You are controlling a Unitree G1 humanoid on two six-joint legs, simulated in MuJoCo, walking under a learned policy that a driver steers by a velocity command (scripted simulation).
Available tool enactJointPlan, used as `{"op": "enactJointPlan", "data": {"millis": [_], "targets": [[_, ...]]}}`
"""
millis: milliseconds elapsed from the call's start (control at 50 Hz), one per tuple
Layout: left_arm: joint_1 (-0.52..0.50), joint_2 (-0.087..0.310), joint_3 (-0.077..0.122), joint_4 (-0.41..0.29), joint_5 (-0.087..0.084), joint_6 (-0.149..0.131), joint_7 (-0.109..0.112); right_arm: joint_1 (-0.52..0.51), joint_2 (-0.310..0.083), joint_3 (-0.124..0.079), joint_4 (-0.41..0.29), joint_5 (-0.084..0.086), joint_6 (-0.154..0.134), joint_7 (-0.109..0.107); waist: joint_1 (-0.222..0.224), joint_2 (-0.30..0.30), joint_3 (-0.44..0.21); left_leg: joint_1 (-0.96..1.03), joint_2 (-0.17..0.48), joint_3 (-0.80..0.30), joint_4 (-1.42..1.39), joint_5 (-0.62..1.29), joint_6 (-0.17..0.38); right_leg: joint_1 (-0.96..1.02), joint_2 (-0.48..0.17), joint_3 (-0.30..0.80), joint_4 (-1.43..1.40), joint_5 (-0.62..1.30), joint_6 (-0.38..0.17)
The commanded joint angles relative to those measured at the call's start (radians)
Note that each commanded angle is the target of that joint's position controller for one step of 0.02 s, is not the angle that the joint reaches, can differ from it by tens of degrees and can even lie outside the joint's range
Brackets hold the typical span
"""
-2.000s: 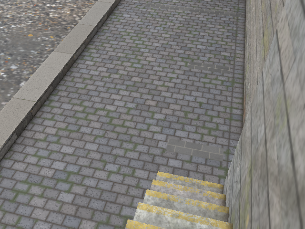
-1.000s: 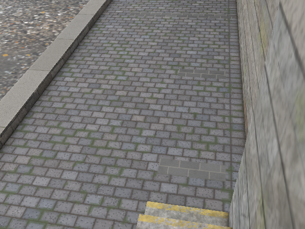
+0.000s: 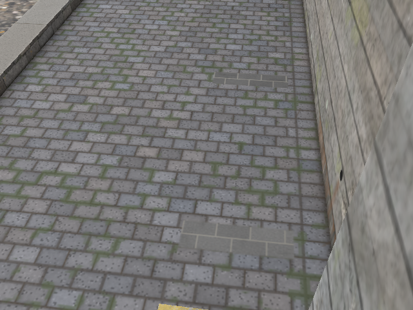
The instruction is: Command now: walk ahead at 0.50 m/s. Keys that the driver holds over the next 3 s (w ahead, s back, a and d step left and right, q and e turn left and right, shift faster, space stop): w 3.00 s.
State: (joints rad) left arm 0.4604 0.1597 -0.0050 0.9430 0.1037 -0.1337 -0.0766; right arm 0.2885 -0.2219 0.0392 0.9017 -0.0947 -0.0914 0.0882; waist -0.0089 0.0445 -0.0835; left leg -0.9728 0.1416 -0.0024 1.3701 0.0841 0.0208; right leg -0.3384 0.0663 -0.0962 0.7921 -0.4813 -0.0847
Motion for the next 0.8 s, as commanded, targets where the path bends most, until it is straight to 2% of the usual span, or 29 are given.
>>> {"op": "enactJointPlan", "data": {"millis": [20,60,100,120,140,200,220,260,280,300,320,340,360,380,400,420,440,480,520,600,620,640,680,700,720,740,760,780,800], "targets": [[0.021,0.135,0.017,-0.066,-0.018,-0.053,0.018,0.102,-0.099,-0.025,0.017,-0.017,-0.009,0.010,-0.007,-0.097,0.138,0.105,-0.016,-0.039,-0.195,0.253,0.012,-0.298,-0.206,0.203,-0.098,0.335,-0.155],[0.283,0.066,0.006,0.025,-0.013,-0.022,0.038,-0.072,-0.079,-0.013,-0.041,0.010,-0.024,-0.020,0.103,-0.091,0.133,-0.334,0.038,-0.121,-0.336,0.134,-0.008,0.166,-0.341,0.453,0.037,0.361,-0.211],[0.195,0.016,-0.013,-0.042,-0.026,0.009,0.031,-0.083,-0.090,-0.002,0.014,0.008,-0.021,-0.041,0.081,0.014,0.126,0.000,0.030,-0.083,-0.627,0.455,-0.001,-0.082,-0.252,0.377,0.091,0.146,-0.178],[0.039,0.157,0.050,-0.046,-0.225,0.055,0.111,-0.206,-0.005,-0.026,-0.079,0.105,0.024,-0.060,0.034,-0.031,0.044,0.500,-0.074,-0.037,-0.619,0.461,-0.022,-0.235,-0.239,0.274,0.085,0.117,-0.098],[0.052,0.148,0.039,-0.047,-0.229,0.082,0.130,-0.232,0.010,-0.021,-0.076,0.121,0.064,-0.058,0.065,-0.046,0.087,0.573,-0.098,-0.004,-0.625,0.366,-0.040,-0.290,-0.233,0.267,0.072,0.067,-0.091],[0.046,0.164,0.064,-0.014,-0.153,0.116,0.156,-0.163,-0.051,-0.057,-0.100,0.141,0.100,-0.057,0.082,-0.162,0.303,0.495,-0.011,-0.058,-0.975,0.120,0.011,-0.173,-0.271,0.317,0.201,0.206,-0.137],[0.128,0.155,0.071,0.021,-0.152,0.116,0.145,-0.108,-0.058,-0.063,-0.071,0.128,0.083,-0.070,0.111,-0.084,0.296,0.617,-0.041,-0.006,-1.025,0.070,0.026,-0.153,-0.249,0.265,0.291,0.383,-0.155],[0.145,0.163,0.080,0.075,-0.121,0.099,0.142,0.281,-0.145,-0.107,0.077,0.113,0.064,-0.062,-0.032,-0.048,0.135,1.088,-0.012,-0.049,-1.081,0.254,0.063,-0.322,-0.132,0.173,0.766,0.225,-0.157],[0.171,0.065,0.072,0.079,-0.131,0.080,0.121,0.397,-0.150,-0.098,0.095,0.103,0.063,-0.056,-0.065,0.126,0.015,1.349,0.072,-0.140,-0.761,0.720,0.072,-0.645,0.016,0.080,1.254,-0.512,-0.098],[0.214,0.098,0.076,0.034,-0.187,0.059,0.119,0.387,-0.198,-0.093,0.097,0.087,0.070,-0.040,-0.018,0.226,-0.128,1.461,0.220,-0.198,-0.539,0.939,0.095,-0.786,-0.006,0.121,1.449,-0.503,-0.081],[0.126,0.123,0.064,-0.020,-0.195,0.047,0.122,0.360,-0.274,-0.135,0.091,0.109,0.080,-0.030,-0.082,0.321,-0.256,1.395,0.323,-0.422,-0.703,0.235,0.250,-0.862,-0.021,0.163,1.487,-0.366,-0.060],[-0.013,0.129,0.070,0.000,-0.161,0.064,0.132,0.291,-0.174,-0.105,0.064,0.091,0.085,-0.042,-0.082,0.112,-0.088,1.161,0.271,-0.372,-0.839,-0.138,0.247,-0.867,-0.038,0.252,1.424,-0.242,-0.043],[-0.058,0.119,0.075,0.013,-0.138,0.084,0.131,0.244,-0.129,-0.082,0.058,0.077,0.092,-0.051,-0.052,0.050,0.001,0.978,0.220,-0.363,-0.890,-0.409,0.208,-0.833,-0.029,0.234,1.355,-0.178,-0.038],[-0.042,0.077,0.065,0.013,-0.123,0.103,0.125,0.235,-0.156,-0.086,0.063,0.062,0.090,-0.066,-0.019,0.112,0.029,0.850,0.269,-0.471,-0.941,-0.620,0.260,-0.832,-0.039,0.234,1.345,-0.111,-0.015],[-0.079,0.051,0.063,0.008,-0.108,0.118,0.131,0.192,-0.095,-0.056,0.073,0.052,0.067,-0.068,0.023,0.016,0.126,0.716,0.204,-0.400,-0.892,-0.666,0.202,-0.849,-0.056,0.289,1.154,0.093,0.028],[-0.094,0.029,0.065,0.016,-0.094,0.132,0.127,0.163,-0.077,-0.050,0.086,0.068,0.055,-0.056,0.030,0.052,0.187,0.571,0.160,-0.375,-0.870,-0.706,0.180,-0.834,-0.028,0.263,1.140,0.127,0.065],[-0.161,-0.001,0.050,-0.030,-0.108,0.131,0.118,0.102,-0.032,-0.026,0.062,0.082,0.044,-0.072,0.057,0.001,0.241,0.403,0.158,-0.338,-0.919,-0.696,0.160,-0.757,-0.028,0.254,0.906,0.279,0.122],[-0.149,-0.005,0.041,-0.026,-0.081,0.142,0.105,0.077,-0.063,-0.024,0.053,0.092,0.040,-0.078,0.086,0.051,0.228,0.300,0.113,-0.312,-0.958,-0.695,0.135,-0.582,-0.053,0.215,0.666,0.478,0.148],[-0.060,0.025,0.057,0.013,-0.085,0.151,0.107,0.032,-0.129,-0.045,0.033,0.088,0.037,-0.064,0.127,0.139,0.159,0.320,0.107,-0.316,-0.937,-0.688,0.149,-0.486,-0.063,0.196,0.715,0.598,0.146],[-0.299,0.083,0.092,-0.100,-0.081,0.111,0.108,0.221,-0.109,-0.059,0.089,0.095,0.030,-0.082,0.000,0.105,0.230,0.673,0.142,-0.391,-0.822,-0.703,0.169,-0.783,-0.117,0.317,0.422,0.743,0.126],[-0.125,0.110,0.037,-0.034,0.051,0.074,-0.030,0.397,-0.074,-0.025,0.181,-0.008,-0.051,-0.112,-0.057,0.055,0.418,0.549,0.179,-0.337,-0.661,-0.735,0.200,-0.927,-0.151,0.286,0.305,1.018,0.067],[-0.342,0.090,0.096,-0.119,-0.063,0.093,0.071,0.222,-0.108,-0.064,0.106,0.096,0.005,-0.100,0.007,0.038,0.199,0.571,0.140,-0.400,-0.784,-0.749,0.162,-0.583,-0.180,0.292,0.199,0.949,0.093],[-0.380,0.098,0.089,-0.151,-0.120,0.100,0.089,0.061,-0.140,-0.073,0.037,0.109,0.040,-0.101,0.001,0.075,0.197,0.388,0.079,-0.259,-0.793,-0.750,0.123,-0.263,-0.167,0.172,-0.018,0.932,0.108],[-0.283,0.080,0.022,-0.088,0.061,0.090,-0.033,0.226,-0.147,-0.040,0.106,-0.024,-0.037,-0.099,-0.050,0.063,0.344,0.187,0.124,-0.132,-0.625,-1.038,0.105,-0.237,-0.155,0.097,0.054,0.997,0.082],[-0.467,0.078,0.078,-0.152,-0.136,0.092,0.050,0.173,-0.087,-0.064,0.065,0.093,0.018,-0.103,-0.095,0.057,0.238,0.465,0.029,-0.160,-0.747,-0.661,0.107,-0.230,-0.135,0.098,-0.185,0.922,0.101],[-0.243,0.014,-0.011,-0.102,0.076,0.099,-0.054,0.288,-0.161,-0.031,0.140,-0.079,-0.017,-0.089,-0.036,0.093,0.251,0.252,0.131,-0.126,-0.472,-0.920,0.080,-0.035,-0.175,0.126,-0.013,1.057,0.076],[-0.143,0.053,0.019,-0.050,0.069,0.087,-0.062,0.290,-0.206,-0.062,0.137,-0.048,-0.028,-0.073,-0.040,0.008,0.252,0.338,0.114,-0.090,-0.459,-0.978,0.090,-0.040,-0.146,0.065,-0.117,0.926,0.076],[-0.263,0.084,0.011,-0.109,0.064,0.077,-0.046,0.267,-0.226,-0.067,0.123,0.001,-0.019,-0.081,-0.063,-0.018,0.254,0.410,0.105,-0.138,-0.377,-0.982,0.077,-0.039,-0.162,0.085,-0.326,0.754,0.085],[-0.265,0.115,0.020,-0.113,0.039,0.071,-0.029,0.249,-0.227,-0.058,0.121,0.001,0.005,-0.075,-0.019,-0.033,0.231,0.433,0.106,-0.188,-0.305,-0.916,0.087,0.082,-0.155,0.068,-0.436,0.669,0.081]]}}
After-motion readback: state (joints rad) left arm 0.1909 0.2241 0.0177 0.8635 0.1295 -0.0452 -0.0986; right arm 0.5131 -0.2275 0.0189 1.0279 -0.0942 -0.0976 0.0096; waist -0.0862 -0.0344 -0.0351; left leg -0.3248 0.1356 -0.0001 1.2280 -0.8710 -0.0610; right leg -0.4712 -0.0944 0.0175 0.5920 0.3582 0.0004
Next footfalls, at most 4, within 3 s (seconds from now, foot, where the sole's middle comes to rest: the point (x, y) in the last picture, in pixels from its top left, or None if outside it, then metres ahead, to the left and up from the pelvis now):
0.26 left None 0.26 0.16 -0.94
0.86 right None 0.45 -0.19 -1.15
1.36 left None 0.74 0.02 -1.35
1.76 right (251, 288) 1.06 -0.20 -1.56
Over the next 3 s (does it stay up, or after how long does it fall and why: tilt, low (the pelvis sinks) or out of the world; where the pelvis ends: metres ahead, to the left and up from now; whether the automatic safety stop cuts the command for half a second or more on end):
stays up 1.63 -0.08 -0.77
